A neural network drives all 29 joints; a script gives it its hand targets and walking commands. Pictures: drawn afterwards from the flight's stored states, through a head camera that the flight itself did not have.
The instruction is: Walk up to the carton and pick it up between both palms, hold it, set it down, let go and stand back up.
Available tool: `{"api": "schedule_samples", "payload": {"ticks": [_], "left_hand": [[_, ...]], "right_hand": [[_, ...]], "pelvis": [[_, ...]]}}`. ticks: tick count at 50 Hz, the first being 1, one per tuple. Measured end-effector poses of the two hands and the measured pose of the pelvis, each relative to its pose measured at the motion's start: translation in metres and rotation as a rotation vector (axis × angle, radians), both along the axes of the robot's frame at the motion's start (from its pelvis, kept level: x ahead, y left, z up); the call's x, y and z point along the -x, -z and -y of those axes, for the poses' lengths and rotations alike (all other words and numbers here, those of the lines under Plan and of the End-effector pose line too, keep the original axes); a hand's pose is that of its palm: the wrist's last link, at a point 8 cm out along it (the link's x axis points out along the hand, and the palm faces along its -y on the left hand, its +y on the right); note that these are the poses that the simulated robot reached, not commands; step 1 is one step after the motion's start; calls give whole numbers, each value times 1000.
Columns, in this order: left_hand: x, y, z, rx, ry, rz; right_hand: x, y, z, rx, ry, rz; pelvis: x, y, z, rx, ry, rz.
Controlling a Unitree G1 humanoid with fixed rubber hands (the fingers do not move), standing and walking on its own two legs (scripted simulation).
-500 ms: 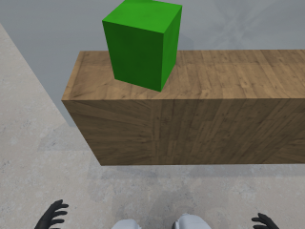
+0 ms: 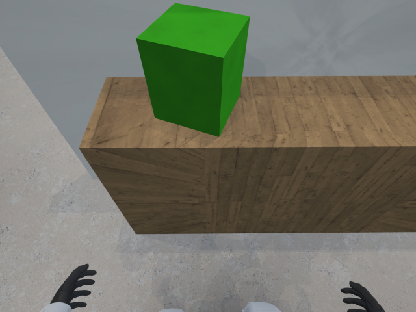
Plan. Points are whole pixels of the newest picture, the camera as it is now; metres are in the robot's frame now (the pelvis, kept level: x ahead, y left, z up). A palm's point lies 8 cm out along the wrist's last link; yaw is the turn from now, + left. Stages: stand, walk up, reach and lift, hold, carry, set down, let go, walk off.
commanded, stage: walk up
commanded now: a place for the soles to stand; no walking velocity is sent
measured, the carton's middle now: (197, 71) +0.69 +0.05 +0.05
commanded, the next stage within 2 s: none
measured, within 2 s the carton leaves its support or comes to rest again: neither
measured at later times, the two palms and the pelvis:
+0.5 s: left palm out of the picture +0.11 +0.30 -0.09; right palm out of the picture +0.09 -0.30 -0.09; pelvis +0.00 +0.00 +0.01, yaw +0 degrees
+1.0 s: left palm out of the picture +0.12 +0.30 -0.09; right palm (368, 263) +0.21 -0.31 -0.08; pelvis +0.10 -0.02 +0.01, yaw -1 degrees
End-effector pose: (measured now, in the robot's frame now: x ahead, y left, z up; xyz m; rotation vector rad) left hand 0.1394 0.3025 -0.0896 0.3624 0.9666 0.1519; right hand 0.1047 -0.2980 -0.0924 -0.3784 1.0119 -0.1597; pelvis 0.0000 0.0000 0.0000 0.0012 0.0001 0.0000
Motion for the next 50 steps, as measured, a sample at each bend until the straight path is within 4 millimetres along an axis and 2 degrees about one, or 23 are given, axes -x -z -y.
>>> {"api": "schedule_samples", "payload": {"ticks": [7, 20, 26, 29, 34, 37, 42, 45, 47, 50], "left_hand": [[-1, -2, 1, -1, -2, 16], [24, 2, 1, -6, -22, -42], [27, -1, -1, 11, -35, -61], [22, 0, 1, 14, -41, -66], [-4, -1, 19, 12, -33, -33], [-3, -2, 25, -4, -40, -39], [28, -11, 17, -45, -95, -148], [36, -10, 12, -50, -115, -191], [34, -8, 8, -45, -118, -198], [18, -2, -1, -31, -113, -183]], "right_hand": [[-6, -3, 0, -1, -4, 33], [7, 0, 6, -5, 12, 5], [13, -2, 6, -15, 20, -24], [21, 0, 13, -13, 36, -56], [31, 8, 32, -20, 64, -114], [17, 13, 40, -31, 60, -125], [-29, 5, 36, -51, 31, -80], [-58, 0, 31, -56, 13, -40], [-79, -4, 26, -57, 0, -7], [-108, -10, 15, -51, -15, 34]], "pelvis": [[4, 0, 1, -1, 0, 17], [10, -2, 4, -6, 0, 27], [1, -7, 5, -4, 1, 15], [-9, -6, 8, 7, 9, 16], [-31, -3, 27, 2, 20, 24], [-44, -1, 36, -7, 17, 18], [-66, -11, 37, -12, 11, 2], [-79, -12, 33, -8, 10, 3], [-88, -11, 28, -1, 10, 9], [-103, -9, 18, 12, 10, 18]]}}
